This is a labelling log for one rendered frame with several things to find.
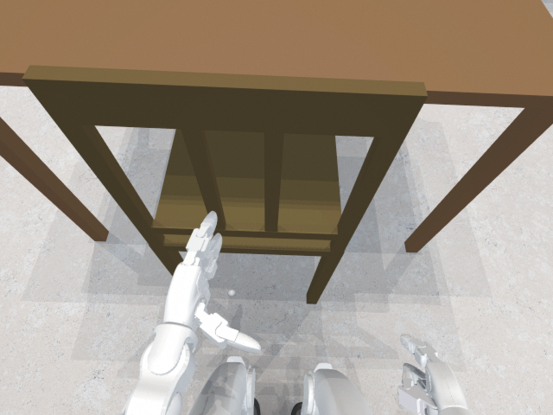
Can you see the left robot hand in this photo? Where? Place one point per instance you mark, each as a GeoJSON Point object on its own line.
{"type": "Point", "coordinates": [189, 285]}

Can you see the chair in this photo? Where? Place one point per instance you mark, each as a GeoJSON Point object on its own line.
{"type": "Point", "coordinates": [258, 150]}

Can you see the right robot thigh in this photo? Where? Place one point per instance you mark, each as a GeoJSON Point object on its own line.
{"type": "Point", "coordinates": [330, 392]}

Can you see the table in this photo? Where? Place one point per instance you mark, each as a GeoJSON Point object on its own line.
{"type": "Point", "coordinates": [467, 52]}

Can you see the right robot hand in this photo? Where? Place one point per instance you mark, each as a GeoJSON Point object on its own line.
{"type": "Point", "coordinates": [430, 392]}

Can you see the left robot thigh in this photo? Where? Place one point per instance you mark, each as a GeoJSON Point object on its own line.
{"type": "Point", "coordinates": [229, 390]}

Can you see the robot thigh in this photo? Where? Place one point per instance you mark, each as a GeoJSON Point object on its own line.
{"type": "Point", "coordinates": [330, 392]}
{"type": "Point", "coordinates": [229, 390]}

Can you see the left robot forearm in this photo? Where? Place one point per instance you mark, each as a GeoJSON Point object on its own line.
{"type": "Point", "coordinates": [166, 367]}

